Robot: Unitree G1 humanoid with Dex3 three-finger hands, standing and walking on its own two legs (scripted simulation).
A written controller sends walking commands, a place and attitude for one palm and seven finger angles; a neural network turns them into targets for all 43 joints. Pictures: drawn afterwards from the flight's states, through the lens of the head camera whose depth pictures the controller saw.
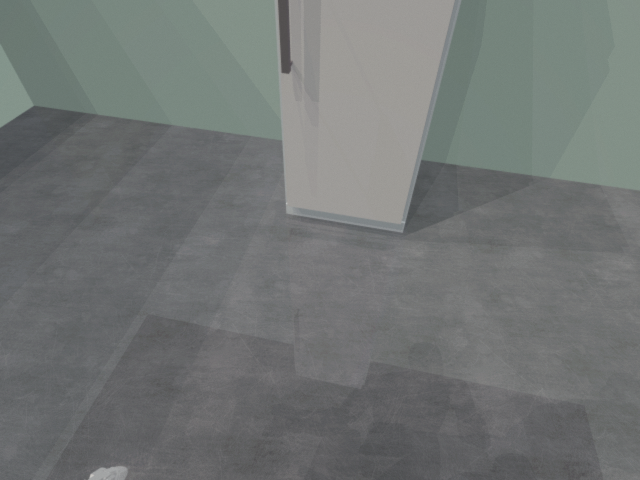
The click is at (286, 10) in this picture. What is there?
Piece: fridge door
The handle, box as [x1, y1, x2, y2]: [278, 0, 292, 73]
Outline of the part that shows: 278,0 281,70 282,72 288,73 290,70 290,65 292,63 289,57 288,0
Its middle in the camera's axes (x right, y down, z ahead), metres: -0.10 -0.69 +1.10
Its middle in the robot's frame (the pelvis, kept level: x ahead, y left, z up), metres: +1.30 +0.17 +0.16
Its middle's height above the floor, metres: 0.93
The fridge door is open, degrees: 0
